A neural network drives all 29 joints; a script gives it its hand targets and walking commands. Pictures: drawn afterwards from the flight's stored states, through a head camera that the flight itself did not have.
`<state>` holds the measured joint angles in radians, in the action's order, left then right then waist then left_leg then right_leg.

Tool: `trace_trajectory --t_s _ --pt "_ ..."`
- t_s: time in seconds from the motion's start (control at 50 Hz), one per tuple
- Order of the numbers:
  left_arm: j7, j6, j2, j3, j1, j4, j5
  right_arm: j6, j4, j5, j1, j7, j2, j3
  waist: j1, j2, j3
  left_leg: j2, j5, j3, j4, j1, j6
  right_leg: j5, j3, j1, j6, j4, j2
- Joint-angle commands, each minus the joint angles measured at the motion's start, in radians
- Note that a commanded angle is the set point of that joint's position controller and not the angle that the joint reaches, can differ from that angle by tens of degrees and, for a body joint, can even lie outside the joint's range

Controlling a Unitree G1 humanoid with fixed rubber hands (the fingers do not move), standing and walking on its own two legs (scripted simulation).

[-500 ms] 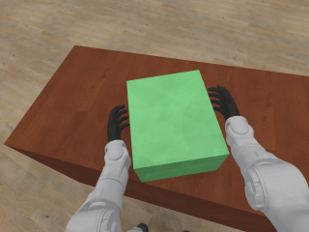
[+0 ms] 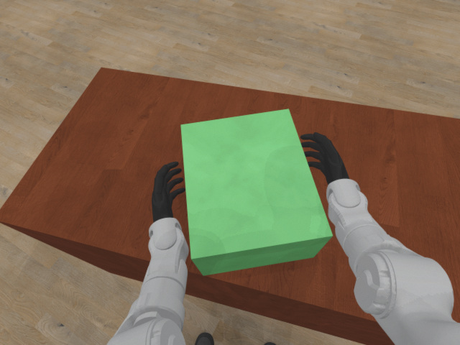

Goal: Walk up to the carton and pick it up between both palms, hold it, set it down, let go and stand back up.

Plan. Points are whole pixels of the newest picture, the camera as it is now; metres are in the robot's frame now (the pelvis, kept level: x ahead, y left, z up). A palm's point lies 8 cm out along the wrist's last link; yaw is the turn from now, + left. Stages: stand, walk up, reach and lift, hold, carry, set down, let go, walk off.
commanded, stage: reach and lift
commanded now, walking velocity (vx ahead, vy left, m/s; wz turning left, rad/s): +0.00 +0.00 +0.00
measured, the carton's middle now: (246, 190) +0.41 +0.05 -0.06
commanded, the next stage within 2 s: none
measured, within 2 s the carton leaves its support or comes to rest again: leaves its support in 1.26 s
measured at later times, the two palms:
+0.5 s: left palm (164, 210) +0.33 +0.19 -0.02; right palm (333, 173) +0.44 -0.11 +0.00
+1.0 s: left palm (163, 215) +0.32 +0.19 -0.02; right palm (334, 177) +0.43 -0.11 +0.00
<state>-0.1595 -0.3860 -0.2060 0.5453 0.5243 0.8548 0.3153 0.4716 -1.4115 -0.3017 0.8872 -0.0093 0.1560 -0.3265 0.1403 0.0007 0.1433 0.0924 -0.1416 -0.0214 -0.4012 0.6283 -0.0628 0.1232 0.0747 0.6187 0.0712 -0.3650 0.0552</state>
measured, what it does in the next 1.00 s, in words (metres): stands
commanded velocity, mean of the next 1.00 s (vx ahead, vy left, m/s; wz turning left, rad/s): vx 0.00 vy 0.00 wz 0.00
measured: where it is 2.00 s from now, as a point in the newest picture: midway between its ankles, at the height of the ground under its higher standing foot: outside the picture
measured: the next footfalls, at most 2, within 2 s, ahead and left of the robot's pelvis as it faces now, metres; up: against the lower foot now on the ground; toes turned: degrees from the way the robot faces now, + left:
none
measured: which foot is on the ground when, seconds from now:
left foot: down 0.00-1.00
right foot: down 0.00-1.00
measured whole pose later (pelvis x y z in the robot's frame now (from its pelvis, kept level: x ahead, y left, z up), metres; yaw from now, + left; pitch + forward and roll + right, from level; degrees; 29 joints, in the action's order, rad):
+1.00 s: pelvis +0.01 +0.00 +0.01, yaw +3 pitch +20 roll -1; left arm -0.18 -0.44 -0.19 0.44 0.43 0.85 0.25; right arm 0.59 -1.42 -0.22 0.80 -0.06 0.16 -0.18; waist 0.10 -0.01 0.14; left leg 0.09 -0.12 -0.02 -0.34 0.56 -0.06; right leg 0.12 0.11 0.52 0.07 -0.29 0.05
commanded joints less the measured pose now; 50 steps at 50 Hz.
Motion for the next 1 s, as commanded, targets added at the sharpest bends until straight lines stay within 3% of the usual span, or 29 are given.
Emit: trace_trajectory --t_s 0.0,0.02,0.04,0.06,0.1,0.22,0.24,0.28,0.34,0.36,0.42,0.44,0.48,0.5,0.54,0.56,0.58,0.6,0.64,0.72,0.74,0.78,0.82,0.84,0.88,0.9,0.94,0.96,0.98 --pt "0.083 -0.039 -0.375 -0.257 0.329 -0.021 0.11 0.103 0.027 -0.145 0.283 0.107 -0.518 0.102 0.019 0.073 0.519 -0.084 0.339 -0.092 -0.024 -0.111 0.043 -0.348 -0.02 -0.469 -0.037 -0.027 0.004" --pt "0.081 -0.028 -0.389 -0.263 0.3 -0.012 0.108 0.102 -0.012 -0.133 0.246 0.11 -0.503 0.092 0.005 0.044 0.488 -0.082 0.352 -0.087 -0.013 -0.124 0.037 -0.335 -0.015 -0.459 -0.029 -0.013 0.004" --pt "0.082 -0.024 -0.373 -0.257 0.302 -0.015 0.109 0.107 -0.005 -0.118 0.269 0.109 -0.502 0.114 0.032 0.03 0.47 -0.083 0.358 -0.095 -0.023 -0.129 0.042 -0.326 -0.025 -0.451 -0.029 -0.014 0.0" --pt "0.08 -0.027 -0.37 -0.267 0.307 -0.035 0.108 0.109 0.011 -0.121 0.275 0.111 -0.488 0.111 0.027 0.032 0.476 -0.082 0.355 -0.092 -0.017 -0.121 0.037 -0.335 -0.016 -0.454 -0.033 -0.012 0.001" --pt "0.081 -0.024 -0.358 -0.253 0.261 -0.009 0.102 0.112 0.014 -0.105 0.253 0.111 -0.5 0.148 0.054 0.089 0.438 -0.083 0.325 -0.102 -0.003 -0.122 0.052 -0.349 -0.029 -0.502 -0.039 -0.006 0.0" --pt "0.079 -0.029 -0.387 -0.321 0.261 -0.038 0.09 0.133 0.003 -0.079 0.251 0.1 -0.482 0.175 0.015 0.006 0.452 -0.074 0.437 -0.087 -0.014 -0.159 0.025 -0.411 -0.005 -0.465 -0.028 -0.01 0.016" --pt "0.075 -0.029 -0.402 -0.312 0.216 -0.028 0.083 0.138 0.004 -0.071 0.244 0.105 -0.478 0.187 0.032 0.041 0.473 -0.072 0.417 -0.082 -0.01 -0.191 0.034 -0.351 -0.006 -0.451 -0.022 0.007 0.014" --pt "0.07 -0.025 -0.364 -0.303 0.259 -0.024 0.08 0.126 0.027 -0.067 0.273 0.101 -0.461 0.178 0.015 0.061 0.431 -0.073 0.376 -0.081 0.002 -0.167 0.043 -0.326 -0.011 -0.444 -0.024 0.023 0.011" --pt "0.084 -0.035 -0.358 -0.298 0.258 -0.006 0.092 0.129 0.018 -0.076 0.253 0.09 -0.485 0.182 0.022 0.053 0.431 -0.085 0.324 -0.089 0.003 -0.095 0.053 -0.395 -0.035 -0.517 -0.034 -0.005 -0.011" --pt "0.087 -0.039 -0.39 -0.315 0.245 -0.006 0.09 0.14 0.012 -0.094 0.229 0.084 -0.504 0.167 -0.02 0.042 0.446 -0.084 0.319 -0.085 0.011 -0.089 0.05 -0.437 -0.022 -0.513 -0.043 -0.015 -0.013" --pt "0.082 -0.036 -0.383 -0.301 0.249 -0.016 0.088 0.15 0.043 -0.075 0.268 0.093 -0.488 0.184 0.035 0.051 0.454 -0.076 0.383 -0.083 0.001 -0.154 0.047 -0.361 -0.014 -0.474 -0.035 0.001 0.002" --pt "0.082 -0.045 -0.391 -0.299 0.273 -0.006 0.091 0.152 0.036 -0.095 0.279 0.087 -0.493 0.173 -0.001 0.069 0.473 -0.078 0.357 -0.079 0.002 -0.128 0.047 -0.395 -0.018 -0.497 -0.036 -0.002 -0.004" --pt "0.073 -0.07 -0.399 -0.309 0.28 -0.014 0.088 0.171 0.043 -0.092 0.284 0.09 -0.498 0.176 0.013 0.062 0.503 -0.082 0.336 -0.087 0.013 -0.102 0.041 -0.398 -0.016 -0.522 -0.041 -0.011 -0.001" --pt "0.077 -0.079 -0.393 -0.311 0.284 -0.01 0.088 0.185 0.04 -0.082 0.277 0.082 -0.52 0.211 0.03 0.061 0.543 -0.087 0.341 -0.091 0.009 -0.096 0.049 -0.507 -0.027 -0.553 -0.058 -0.026 -0.013" --pt "0.084 -0.08 -0.399 -0.32 0.275 -0.001 0.092 0.192 0.014 -0.085 0.283 0.076 -0.505 0.191 -0.009 0.032 0.501 -0.087 0.322 -0.076 0.033 -0.089 0.037 -0.515 -0.021 -0.57 -0.057 -0.034 -0.016" --pt "0.093 -0.093 -0.398 -0.338 0.292 -0.005 0.073 0.206 0.049 -0.074 0.284 0.07 -0.534 0.242 0.011 0.084 0.517 -0.085 0.341 -0.069 0.011 -0.062 0.049 -0.549 -0.036 -0.624 -0.063 -0.048 -0.011" --pt "0.093 -0.09 -0.425 -0.345 0.264 0.017 0.076 0.225 0.057 -0.086 0.292 0.066 -0.517 0.223 -0.024 0.086 0.538 -0.086 0.348 -0.068 0.018 -0.096 0.043 -0.549 -0.013 -0.594 -0.066 -0.034 -0.01" --pt "0.094 -0.105 -0.412 -0.355 0.298 0.002 0.072 0.23 0.061 -0.078 0.302 0.068 -0.5 0.219 -0.031 0.082 0.562 -0.084 0.343 -0.059 0.017 -0.088 0.042 -0.555 -0.013 -0.595 -0.066 -0.042 -0.005" --pt "0.08 -0.094 -0.431 -0.378 0.271 -0.022 0.081 0.23 0.031 -0.065 0.278 0.072 -0.475 0.218 -0.013 0.013 0.561 -0.078 0.395 -0.054 0.02 -0.171 0.033 -0.468 -0.004 -0.532 -0.046 -0.013 0.009" --pt "0.082 -0.084 -0.414 -0.367 0.257 0.028 0.069 0.227 0.061 -0.063 0.304 0.069 -0.45 0.218 0.001 0.047 0.496 -0.074 0.355 -0.043 0.024 -0.177 0.035 -0.428 -0.012 -0.501 -0.039 0.014 0.009" --pt "0.077 -0.087 -0.419 -0.359 0.254 0.01 0.087 0.22 -0.029 -0.07 0.259 0.072 -0.439 0.197 -0.021 0.02 0.467 -0.072 0.325 -0.055 0.034 -0.189 0.03 -0.393 -0.009 -0.5 -0.041 0.015 -0.003" --pt "0.079 -0.078 -0.44 -0.401 0.24 -0.004 0.048 0.207 0.024 -0.057 0.259 0.066 -0.472 0.245 -0.008 0.076 0.524 -0.082 0.36 -0.058 0.026 -0.183 0.04 -0.477 -0.011 -0.544 -0.052 0.005 0.009" --pt "0.076 -0.074 -0.409 -0.409 0.251 -0.03 0.047 0.203 0.021 -0.032 0.282 0.071 -0.449 0.253 -0.007 0.048 0.564 -0.086 0.364 -0.05 0.023 -0.192 0.041 -0.446 -0.024 -0.552 -0.049 0.008 0.003" --pt "0.089 -0.081 -0.418 -0.417 0.252 -0.038 0.02 0.214 0.073 -0.04 0.241 0.054 -0.48 0.282 -0.04 0.098 0.56 -0.09 0.342 -0.058 0.014 -0.174 0.046 -0.553 -0.031 -0.587 -0.071 -0.007 -0.019" --pt "0.078 -0.088 -0.43 -0.435 0.32 -0.039 0.029 0.216 0.046 -0.037 0.322 0.054 -0.49 0.291 -0.031 0.045 0.576 -0.089 0.348 -0.043 0.021 -0.147 0.032 -0.577 -0.019 -0.596 -0.062 -0.031 -0.01" --pt "0.09 -0.092 -0.434 -0.441 0.278 -0.059 0.023 0.217 0.13 -0.028 0.265 0.039 -0.51 0.322 -0.043 0.05 0.58 -0.094 0.36 -0.042 0.011 -0.149 0.036 -0.651 -0.036 -0.612 -0.08 -0.031 -0.025" --pt "0.088 -0.083 -0.437 -0.466 0.302 -0.037 0.013 0.224 0.141 -0.008 0.329 0.043 -0.522 0.344 -0.049 0.084 0.568 -0.088 0.355 -0.032 0.021 -0.134 0.039 -0.654 -0.026 -0.605 -0.083 -0.041 -0.014" --pt "0.093 -0.081 -0.453 -0.469 0.229 -0.026 0.029 0.207 0.086 -0.009 0.194 0.036 -0.569 0.368 -0.034 0.051 0.564 -0.095 0.359 -0.043 0.02 -0.156 0.036 -0.669 -0.031 -0.633 -0.082 -0.039 -0.012" --pt "0.101 -0.087 -0.429 -0.496 0.328 -0.071 0.012 0.207 0.163 -0.007 0.256 0.024 -0.578 0.373 -0.069 0.057 0.586 -0.094 0.348 -0.044 0.017 -0.164 0.035 -0.639 -0.023 -0.636 -0.082 -0.03 -0.013"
